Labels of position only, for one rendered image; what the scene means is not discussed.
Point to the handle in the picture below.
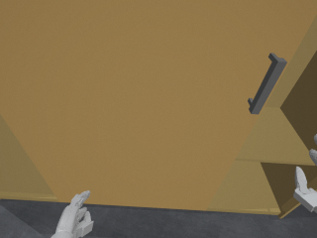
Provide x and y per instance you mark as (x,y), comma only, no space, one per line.
(272,75)

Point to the wardrobe door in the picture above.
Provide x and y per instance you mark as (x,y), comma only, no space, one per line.
(17,171)
(142,102)

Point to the robot right hand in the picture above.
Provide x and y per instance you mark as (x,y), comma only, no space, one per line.
(306,196)

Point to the robot left hand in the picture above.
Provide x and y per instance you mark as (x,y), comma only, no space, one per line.
(71,215)

